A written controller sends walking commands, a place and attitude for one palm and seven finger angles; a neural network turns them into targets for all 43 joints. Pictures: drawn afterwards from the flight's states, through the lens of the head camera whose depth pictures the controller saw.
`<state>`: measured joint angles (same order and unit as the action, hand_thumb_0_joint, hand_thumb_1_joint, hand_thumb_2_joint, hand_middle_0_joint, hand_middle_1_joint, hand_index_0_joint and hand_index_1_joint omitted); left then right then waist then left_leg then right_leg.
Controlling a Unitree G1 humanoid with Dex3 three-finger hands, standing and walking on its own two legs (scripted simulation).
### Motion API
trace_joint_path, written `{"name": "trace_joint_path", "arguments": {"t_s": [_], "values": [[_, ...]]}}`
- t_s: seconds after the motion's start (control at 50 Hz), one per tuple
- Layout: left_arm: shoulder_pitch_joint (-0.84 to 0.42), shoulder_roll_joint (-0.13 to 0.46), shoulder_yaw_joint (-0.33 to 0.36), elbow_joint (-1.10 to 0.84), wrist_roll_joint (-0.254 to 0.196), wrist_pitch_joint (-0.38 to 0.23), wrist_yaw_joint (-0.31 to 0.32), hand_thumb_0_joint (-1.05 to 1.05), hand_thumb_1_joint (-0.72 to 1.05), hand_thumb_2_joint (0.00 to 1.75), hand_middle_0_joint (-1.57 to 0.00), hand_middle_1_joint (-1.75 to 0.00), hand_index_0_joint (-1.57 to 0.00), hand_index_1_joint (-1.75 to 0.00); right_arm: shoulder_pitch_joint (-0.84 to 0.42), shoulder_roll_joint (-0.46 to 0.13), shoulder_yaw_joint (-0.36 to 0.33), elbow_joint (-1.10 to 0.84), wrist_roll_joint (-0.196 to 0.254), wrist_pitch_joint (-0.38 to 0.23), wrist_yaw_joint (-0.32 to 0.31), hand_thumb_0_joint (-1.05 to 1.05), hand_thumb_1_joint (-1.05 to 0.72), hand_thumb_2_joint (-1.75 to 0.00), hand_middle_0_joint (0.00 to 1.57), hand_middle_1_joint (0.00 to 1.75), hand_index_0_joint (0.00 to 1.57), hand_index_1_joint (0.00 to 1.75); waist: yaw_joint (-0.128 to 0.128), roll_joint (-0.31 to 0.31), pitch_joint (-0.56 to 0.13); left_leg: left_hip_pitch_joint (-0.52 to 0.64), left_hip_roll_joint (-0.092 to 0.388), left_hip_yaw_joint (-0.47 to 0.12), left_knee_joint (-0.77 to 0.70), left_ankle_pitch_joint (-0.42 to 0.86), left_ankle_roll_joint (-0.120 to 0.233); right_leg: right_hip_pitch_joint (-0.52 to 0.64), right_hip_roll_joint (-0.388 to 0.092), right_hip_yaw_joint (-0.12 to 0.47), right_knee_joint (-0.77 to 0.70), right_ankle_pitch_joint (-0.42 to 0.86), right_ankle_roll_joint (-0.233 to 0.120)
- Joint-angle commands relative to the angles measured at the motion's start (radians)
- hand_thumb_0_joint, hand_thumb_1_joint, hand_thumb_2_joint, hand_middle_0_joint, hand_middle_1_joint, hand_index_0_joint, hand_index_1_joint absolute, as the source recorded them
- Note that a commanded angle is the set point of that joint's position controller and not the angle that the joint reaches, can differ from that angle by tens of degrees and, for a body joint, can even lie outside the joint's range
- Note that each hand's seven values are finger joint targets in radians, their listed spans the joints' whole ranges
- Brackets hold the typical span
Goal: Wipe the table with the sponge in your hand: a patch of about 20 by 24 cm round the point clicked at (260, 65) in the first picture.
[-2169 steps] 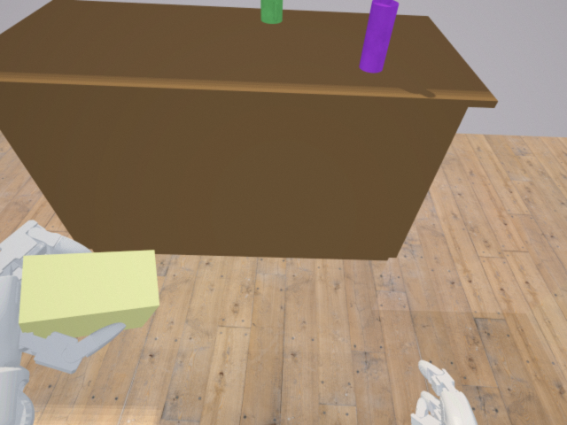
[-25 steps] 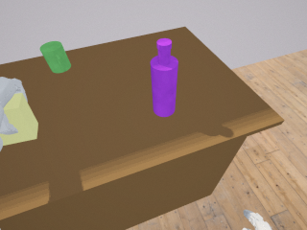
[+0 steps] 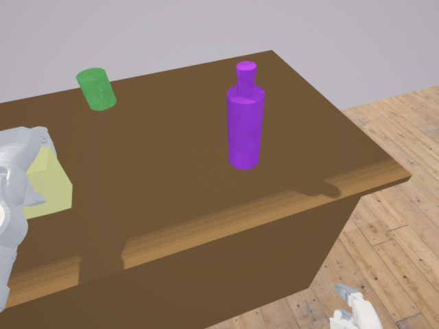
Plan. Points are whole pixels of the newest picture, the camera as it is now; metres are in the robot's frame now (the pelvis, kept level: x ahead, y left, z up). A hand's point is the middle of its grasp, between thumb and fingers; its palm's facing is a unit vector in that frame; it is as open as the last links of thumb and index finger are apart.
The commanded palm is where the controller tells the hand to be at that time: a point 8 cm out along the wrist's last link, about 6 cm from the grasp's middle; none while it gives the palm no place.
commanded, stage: wipe back along the first lane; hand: left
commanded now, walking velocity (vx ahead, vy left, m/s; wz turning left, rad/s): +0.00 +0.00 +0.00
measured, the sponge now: (34, 191) +0.31 +0.38 +0.10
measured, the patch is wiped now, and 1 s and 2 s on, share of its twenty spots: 0.95 1.00 1.00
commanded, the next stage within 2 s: lift the sponge slowly off the table in 0.98 s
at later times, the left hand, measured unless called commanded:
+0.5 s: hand (24, 192) +0.27 +0.35 +0.15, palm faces +0.04 -0.03 -1.00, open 10.2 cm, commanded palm +0.22 +0.33 +0.18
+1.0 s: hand (15, 224) +0.21 +0.32 +0.15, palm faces +0.11 -0.03 -0.99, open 10.2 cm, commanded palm +0.16 +0.30 +0.17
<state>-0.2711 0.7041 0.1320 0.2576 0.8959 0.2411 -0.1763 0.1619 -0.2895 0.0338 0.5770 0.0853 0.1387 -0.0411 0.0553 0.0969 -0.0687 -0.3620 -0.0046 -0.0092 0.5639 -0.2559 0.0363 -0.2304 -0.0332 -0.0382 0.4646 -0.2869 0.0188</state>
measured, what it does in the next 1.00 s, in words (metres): stands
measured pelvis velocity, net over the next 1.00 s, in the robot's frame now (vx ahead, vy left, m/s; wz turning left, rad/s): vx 0.01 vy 0.00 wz -0.01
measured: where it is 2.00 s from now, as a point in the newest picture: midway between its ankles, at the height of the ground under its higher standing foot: outside the picture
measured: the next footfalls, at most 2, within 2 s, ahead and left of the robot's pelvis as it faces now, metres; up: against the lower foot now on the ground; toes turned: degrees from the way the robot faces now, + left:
none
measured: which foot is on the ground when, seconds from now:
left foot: down 0.00-1.00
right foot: down 0.00-1.00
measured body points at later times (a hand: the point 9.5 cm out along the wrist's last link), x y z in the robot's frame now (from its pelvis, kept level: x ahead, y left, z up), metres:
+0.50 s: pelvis +0.01 -0.01 +0.00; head +0.00 -0.03 +0.45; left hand +0.26 +0.34 +0.20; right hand +0.22 -0.23 -0.09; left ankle +0.02 +0.09 -0.73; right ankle -0.03 -0.15 -0.73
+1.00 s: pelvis +0.01 +0.00 +0.00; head -0.01 -0.04 +0.44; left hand +0.20 +0.32 +0.21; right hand +0.23 -0.21 -0.08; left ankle +0.02 +0.09 -0.73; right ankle -0.03 -0.15 -0.73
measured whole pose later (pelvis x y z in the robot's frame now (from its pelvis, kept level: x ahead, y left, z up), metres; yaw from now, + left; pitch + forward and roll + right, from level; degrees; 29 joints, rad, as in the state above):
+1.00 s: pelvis +0.01 +0.00 +0.00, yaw -1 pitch +1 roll -2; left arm 0.28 0.64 0.21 -0.38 0.80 0.37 -0.11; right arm 0.12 -0.28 0.05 0.53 0.07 0.09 -0.03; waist 0.10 0.11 -0.09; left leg -0.34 0.01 0.00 0.62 -0.30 0.03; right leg -0.21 -0.02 -0.03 0.52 -0.32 0.04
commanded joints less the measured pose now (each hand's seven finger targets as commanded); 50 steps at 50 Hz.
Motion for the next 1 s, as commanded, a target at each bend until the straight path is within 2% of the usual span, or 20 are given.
{"name": "trace_joint_path", "arguments": {"t_s": [0.0, 0.1, 0.16, 0.22, 0.26, 0.3, 0.32, 0.4, 0.42, 0.5, 0.56, 0.6, 0.64, 0.7, 0.72, 0.78, 0.8, 0.84, 0.9, 0.98], "values": [[-0.068, 0.232, 0.055, -0.108, 0.005, 0.002, -0.032, 0.0, 0.1, 1.3, -1.2, -1.6, -1.2, -1.6, -0.141, -0.128, -0.05, -0.155, -0.004, -0.051, -0.011, 0.0, -0.9, -0.9, 0.2, 0.3, 0.2, 0.3, 0.021, -0.06, -0.144, 0.171, -0.016, -0.035, -0.075, 0.206, 0.015, -0.019, 0.075, -0.035, -0.048, 0.172, -0.084], [-0.021, 0.18, 0.017, -0.182, 0.007, 0.025, -0.041, 0.0, 0.1, 1.3, -1.2, -1.6, -1.2, -1.6, -0.171, -0.119, -0.042, -0.166, -0.002, -0.054, -0.002, 0.0, -0.9, -0.9, 0.2, 0.3, 0.2, 0.3, 0.021, -0.03, -0.12, 0.169, -0.01, -0.04, -0.078, 0.215, 0.01, -0.029, 0.079, -0.042, -0.039, 0.167, -0.085], [0.076, 0.129, -0.013, -0.205, -0.004, 0.043, -0.044, 0.0, 0.1, 1.3, -1.2, -1.6, -1.2, -1.6, -0.159, -0.115, -0.042, -0.176, -0.007, -0.056, 0.0, 0.0, -0.9, -0.9, 0.2, 0.3, 0.2, 0.3, 0.028, -0.056, -0.118, 0.164, -0.016, -0.035, -0.064, 0.244, 0.013, -0.024, 0.079, -0.051, -0.036, 0.192, -0.081], [0.12, 0.148, 0.014, -0.261, -0.017, 0.055, -0.046, 0.0, 0.1, 1.3, -1.2, -1.6, -1.2, -1.6, -0.165, -0.113, -0.036, -0.189, -0.011, -0.063, 0.001, 0.0, -0.9, -0.9, 0.2, 0.3, 0.2, 0.3, 0.038, -0.081, -0.153, 0.163, -0.024, -0.024, -0.046, 0.268, 0.016, 0.007, 0.075, -0.045, -0.025, 0.235, -0.079], [0.142, 0.171, 0.043, -0.26, -0.029, 0.066, -0.048, 0.0, 0.1, 1.3, -1.2, -1.6, -1.2, -1.6, -0.168, -0.116, -0.034, -0.182, -0.012, -0.06, -0.001, 0.0, -0.9, -0.9, 0.2, 0.3, 0.2, 0.3, 0.038, -0.102, -0.12, 0.149, -0.023, -0.02, -0.043, 0.27, 0.013, 0.002, 0.073, -0.048, -0.024, 0.251, -0.074], [0.169, 0.214, 0.086, -0.302, -0.029, 0.071, -0.046, 0.0, 0.1, 1.3, -1.2, -1.6, -1.2, -1.6, -0.196, -0.115, -0.033, -0.183, -0.01, -0.065, 0.001, 0.0, -0.9, -0.9, 0.2, 0.3, 0.2, 0.3, 0.045, -0.07, -0.125, 0.155, -0.018, -0.02, -0.043, 0.267, 0.01, 0.01, 0.074, -0.038, -0.021, 0.245, -0.077], [0.165, 0.177, 0.048, -0.317, -0.03, 0.08, -0.052, 0.0, 0.1, 1.3, -1.2, -1.6, -1.2, -1.6, -0.179, -0.11, -0.028, -0.196, -0.015, -0.063, -0.004, 0.0, -0.9, -0.9, 0.2, 0.3, 0.2, 0.3, 0.047, -0.085, -0.133, 0.152, -0.028, -0.015, -0.038, 0.282, 0.014, 0.013, 0.073, -0.047, -0.018, 0.254, -0.074], [0.242, 0.182, 0.067, -0.362, -0.03, 0.084, -0.051, 0.0, 0.1, 1.3, -1.2, -1.6, -1.2, -1.6, -0.205, -0.108, -0.027, -0.192, -0.012, -0.071, 0.001, 0.0, -0.9, -0.9, 0.2, 0.3, 0.2, 0.3, 0.047, -0.03, -0.107, 0.159, -0.018, -0.014, -0.03, 0.294, 0.009, 0.0, 0.074, -0.036, -0.014, 0.263, -0.076], [0.236, 0.156, 0.041, -0.367, -0.031, 0.089, -0.053, 0.0, 0.1, 1.3, -1.2, -1.6, -1.2, -1.6, -0.182, -0.105, -0.022, -0.2, -0.016, -0.069, -0.001, 0.0, -0.9, -0.9, 0.2, 0.3, 0.2, 0.3, 0.049, -0.057, -0.113, 0.15, -0.024, -0.016, -0.027, 0.309, 0.011, 0.003, 0.074, -0.049, -0.01, 0.27, -0.075], [0.293, 0.212, 0.108, -0.406, -0.048, 0.094, -0.047, 0.0, 0.1, 1.3, -1.2, -1.6, -1.2, -1.6, -0.211, -0.105, -0.025, -0.198, -0.017, -0.076, -0.003, 0.0, -0.9, -0.9, 0.2, 0.3, 0.2, 0.3, 0.057, -0.066, -0.113, 0.154, -0.02, -0.014, -0.02, 0.283, 0.011, 0.009, 0.073, -0.033, -0.012, 0.268, -0.072], [0.312, 0.195, 0.095, -0.41, -0.064, 0.101, -0.054, 0.0, 0.1, 1.3, -1.2, -1.6, -1.2, -1.6, -0.192, -0.106, -0.02, -0.203, -0.021, -0.07, -0.013, 0.0, -0.9, -0.9, 0.2, 0.3, 0.2, 0.3, 0.058, -0.105, -0.102, 0.153, -0.027, -0.007, -0.012, 0.286, 0.012, -0.001, 0.067, -0.045, -0.016, 0.274, -0.062], [0.308, 0.216, 0.117, -0.434, -0.057, 0.1, -0.05, 0.0, 0.1, 1.3, -1.2, -1.6, -1.2, -1.6, -0.215, -0.105, -0.021, -0.2, -0.019, -0.08, -0.015, 0.0, -0.9, -0.9, 0.2, 0.3, 0.2, 0.3, 0.055, -0.069, -0.109, 0.165, -0.023, -0.004, -0.007, 0.282, 0.011, 0.001, 0.07, -0.025, -0.017, 0.279, -0.068], [0.378, 0.174, 0.092, -0.467, -0.069, 0.098, -0.05, 0.0, 0.1, 1.3, -1.2, -1.6, -1.2, -1.6, -0.198, -0.098, -0.018, -0.213, -0.021, -0.079, -0.015, 0.0, -0.9, -0.9, 0.2, 0.3, 0.2, 0.3, 0.065, -0.071, -0.116, 0.167, -0.027, -0.002, -0.003, 0.307, 0.011, 0.005, 0.064, -0.041, -0.006, 0.287, -0.062], [0.474, 0.185, 0.132, -0.522, -0.078, 0.093, -0.04, 0.0, 0.1, 1.3, -1.2, -1.6, -1.2, -1.6, -0.224, -0.096, -0.021, -0.216, -0.022, -0.087, -0.005, 0.0, -0.9, -0.9, 0.2, 0.3, 0.2, 0.3, 0.075, -0.064, -0.131, 0.171, -0.02, -0.004, 0.006, 0.338, 0.009, 0.022, 0.068, -0.028, 0.001, 0.336, -0.066], [0.477, 0.157, 0.1, -0.546, -0.083, 0.096, -0.041, 0.0, 0.1, 1.3, -1.2, -1.6, -1.2, -1.6, -0.206, -0.094, -0.015, -0.227, -0.026, -0.082, -0.006, 0.0, -0.9, -0.9, 0.2, 0.3, 0.2, 0.3, 0.077, -0.077, -0.134, 0.162, -0.027, -0.004, 0.005, 0.337, 0.012, 0.02, 0.066, -0.042, 0.002, 0.326, -0.061], [0.507, 0.129, 0.095, -0.584, -0.098, 0.099, -0.027, 0.0, 0.1, 1.3, -1.2, -1.6, -1.2, -1.6, -0.215, -0.093, -0.019, -0.223, -0.024, -0.086, -0.005, 0.0, -0.9, -0.9, 0.2, 0.3, 0.2, 0.3, 0.071, -0.078, -0.091, 0.158, -0.018, -0.005, -0.001, 0.307, 0.009, -0.014, 0.064, -0.046, -0.002, 0.296, -0.055], [0.538, 0.158, 0.131, -0.604, -0.094, 0.101, -0.016, 0.0, 0.1, 1.3, -1.2, -1.6, -1.2, -1.6, -0.238, -0.089, -0.023, -0.223, -0.02, -0.094, -0.003, 0.0, -0.9, -0.9, 0.2, 0.3, 0.2, 0.3, 0.072, -0.064, -0.097, 0.158, -0.011, -0.011, -0.002, 0.292, 0.006, -0.007, 0.072, -0.031, -0.005, 0.28, -0.061], [0.567, 0.101, 0.093, -0.618, -0.104, 0.11, -0.005, 0.0, 0.1, 1.3, -1.2, -1.6, -1.2, -1.6, -0.218, -0.085, -0.02, -0.23, -0.024, -0.098, -0.006, 0.0, -0.9, -0.9, 0.2, 0.3, 0.2, 0.3, 0.076, -0.096, -0.091, 0.154, -0.013, -0.009, -0.003, 0.292, 0.007, -0.015, 0.067, -0.047, 0.001, 0.269, -0.055], [0.624, 0.089, 0.096, -0.677, -0.104, 0.123, 0.014, 0.0, 0.1, 1.3, -1.2, -1.6, -1.2, -1.6, -0.258, -0.082, -0.023, -0.23, -0.019, -0.105, 0.0, 0.0, -0.9, -0.9, 0.2, 0.3, 0.2, 0.3, 0.079, -0.06, -0.087, 0.15, -0.005, -0.018, -0.015, 0.273, 0.002, -0.012, 0.076, -0.035, -0.002, 0.25, -0.061], [0.653, 0.045, 0.057, -0.712, -0.109, 0.144, 0.033, 0.0, 0.1, 1.3, -1.2, -1.6, -1.2, -1.6, -0.244, -0.085, -0.025, -0.221, -0.023, -0.106, -0.001, 0.0, -0.9, -0.9, 0.2, 0.3, 0.2, 0.3, 0.081, -0.091, -0.071, 0.139, -0.005, -0.018, -0.023, 0.249, 0.0, -0.026, 0.071, -0.048, 0.0, 0.224, -0.053]]}}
